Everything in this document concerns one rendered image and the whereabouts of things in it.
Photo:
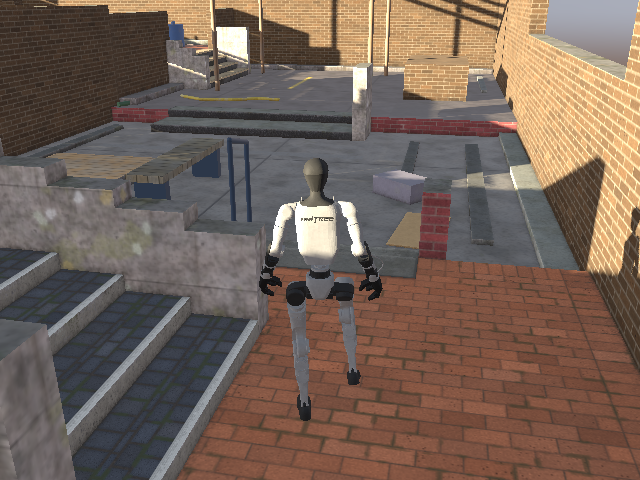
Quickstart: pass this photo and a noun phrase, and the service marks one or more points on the left robot upper arm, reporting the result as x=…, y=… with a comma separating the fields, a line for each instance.
x=285, y=213

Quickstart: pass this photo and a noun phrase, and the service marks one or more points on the right robot upper arm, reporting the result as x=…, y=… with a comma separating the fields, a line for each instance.
x=349, y=210

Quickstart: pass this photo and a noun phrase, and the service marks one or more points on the robot right thigh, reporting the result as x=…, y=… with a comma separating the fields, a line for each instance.
x=344, y=292

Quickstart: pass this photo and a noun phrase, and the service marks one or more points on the right robot forearm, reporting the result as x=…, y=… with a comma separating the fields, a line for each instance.
x=368, y=265

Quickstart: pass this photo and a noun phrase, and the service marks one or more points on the left robot hand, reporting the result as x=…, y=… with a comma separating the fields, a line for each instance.
x=272, y=281

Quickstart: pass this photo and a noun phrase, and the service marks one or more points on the left robot forearm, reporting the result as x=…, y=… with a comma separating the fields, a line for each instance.
x=269, y=265

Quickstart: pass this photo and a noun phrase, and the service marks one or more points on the robot left thigh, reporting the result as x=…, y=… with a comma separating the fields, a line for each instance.
x=296, y=304

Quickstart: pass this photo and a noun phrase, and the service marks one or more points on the right robot hand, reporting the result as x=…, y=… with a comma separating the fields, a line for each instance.
x=377, y=286

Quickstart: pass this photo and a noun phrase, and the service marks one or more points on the robot thigh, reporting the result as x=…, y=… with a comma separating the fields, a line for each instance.
x=344, y=292
x=296, y=304

